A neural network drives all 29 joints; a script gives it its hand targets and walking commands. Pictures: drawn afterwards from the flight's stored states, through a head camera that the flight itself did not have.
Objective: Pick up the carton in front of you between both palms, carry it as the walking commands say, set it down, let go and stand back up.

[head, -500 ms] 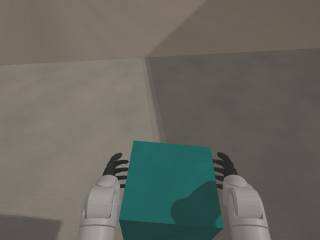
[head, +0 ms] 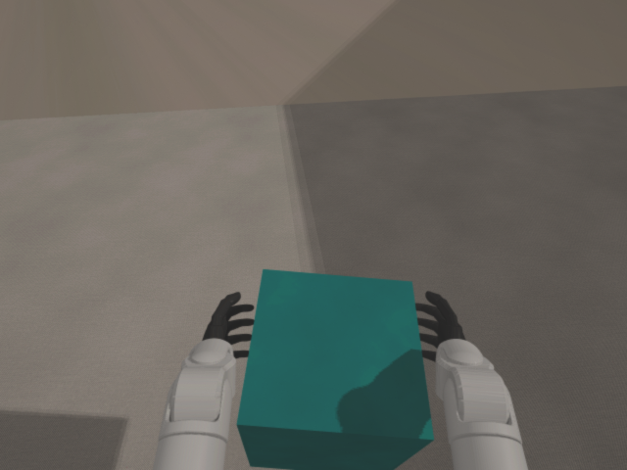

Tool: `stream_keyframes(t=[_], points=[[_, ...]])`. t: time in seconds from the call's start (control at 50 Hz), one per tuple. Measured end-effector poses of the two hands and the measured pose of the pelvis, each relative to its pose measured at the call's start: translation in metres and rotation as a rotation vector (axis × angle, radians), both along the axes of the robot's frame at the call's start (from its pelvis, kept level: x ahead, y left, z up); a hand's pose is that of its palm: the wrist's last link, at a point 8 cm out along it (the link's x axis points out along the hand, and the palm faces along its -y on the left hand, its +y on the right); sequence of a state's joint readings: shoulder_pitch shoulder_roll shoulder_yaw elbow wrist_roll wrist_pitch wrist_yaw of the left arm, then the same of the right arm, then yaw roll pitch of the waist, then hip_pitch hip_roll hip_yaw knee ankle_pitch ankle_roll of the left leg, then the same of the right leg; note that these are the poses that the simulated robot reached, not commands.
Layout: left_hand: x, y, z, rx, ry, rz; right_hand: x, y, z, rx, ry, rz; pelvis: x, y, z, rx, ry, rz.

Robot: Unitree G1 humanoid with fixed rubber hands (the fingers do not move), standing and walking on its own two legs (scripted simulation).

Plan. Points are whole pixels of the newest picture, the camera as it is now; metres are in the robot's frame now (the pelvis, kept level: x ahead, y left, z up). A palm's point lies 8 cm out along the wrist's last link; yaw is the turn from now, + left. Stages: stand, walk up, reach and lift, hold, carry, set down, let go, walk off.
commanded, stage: carry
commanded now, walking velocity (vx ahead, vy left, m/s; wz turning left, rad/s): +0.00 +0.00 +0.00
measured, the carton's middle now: (327, 378) +0.29 +0.01 -0.06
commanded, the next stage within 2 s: hold in 0.14 s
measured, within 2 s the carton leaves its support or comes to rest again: neither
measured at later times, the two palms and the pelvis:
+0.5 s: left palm (225, 360) +0.26 +0.13 +0.04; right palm (469, 365) +0.26 -0.16 +0.05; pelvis -0.02 -0.01 +0.01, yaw -2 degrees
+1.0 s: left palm (231, 338) +0.29 +0.13 +0.05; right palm (472, 357) +0.27 -0.17 +0.06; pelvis -0.01 +0.01 +0.01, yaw -6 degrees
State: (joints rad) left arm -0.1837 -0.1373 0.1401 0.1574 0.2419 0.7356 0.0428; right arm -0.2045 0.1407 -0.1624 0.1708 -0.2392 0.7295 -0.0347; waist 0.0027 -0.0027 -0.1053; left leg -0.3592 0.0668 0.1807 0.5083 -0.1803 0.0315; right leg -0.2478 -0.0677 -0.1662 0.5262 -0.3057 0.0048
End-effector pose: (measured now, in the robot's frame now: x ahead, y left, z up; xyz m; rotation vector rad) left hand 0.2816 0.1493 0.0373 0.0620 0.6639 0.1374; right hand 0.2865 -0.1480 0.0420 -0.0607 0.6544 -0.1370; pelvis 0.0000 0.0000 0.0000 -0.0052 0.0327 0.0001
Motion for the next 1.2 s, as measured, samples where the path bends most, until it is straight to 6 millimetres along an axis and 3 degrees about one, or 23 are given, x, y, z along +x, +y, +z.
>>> stream_keyframes(t=[0.16,0.48,0.7,0.96,1.2], points=[[-0.001,-0.003,0.000,0.001,0.006,0.000,-0.002,-0.003,-0.001,-0.001,0.007,-0.001,-0.001,-0.002,0.001,0.002,-0.019,-0.001],[-0.018,-0.014,0.005,-0.014,0.000,-0.042,-0.025,-0.016,0.008,-0.011,-0.003,-0.016,-0.018,-0.007,0.008,0.003,-0.176,-0.033],[-0.009,-0.023,0.009,-0.026,-0.009,-0.106,-0.036,-0.025,0.012,0.002,-0.012,-0.085,-0.022,0.002,0.007,-0.003,-0.191,-0.085],[0.007,-0.018,0.011,-0.033,-0.002,-0.110,-0.023,-0.019,0.016,0.006,-0.007,-0.094,-0.009,0.011,0.009,-0.002,-0.183,-0.100],[0.021,-0.022,0.005,-0.038,0.017,-0.107,-0.007,-0.023,0.011,0.003,0.012,-0.097,0.001,0.007,0.009,0.001,-0.166,-0.098]])
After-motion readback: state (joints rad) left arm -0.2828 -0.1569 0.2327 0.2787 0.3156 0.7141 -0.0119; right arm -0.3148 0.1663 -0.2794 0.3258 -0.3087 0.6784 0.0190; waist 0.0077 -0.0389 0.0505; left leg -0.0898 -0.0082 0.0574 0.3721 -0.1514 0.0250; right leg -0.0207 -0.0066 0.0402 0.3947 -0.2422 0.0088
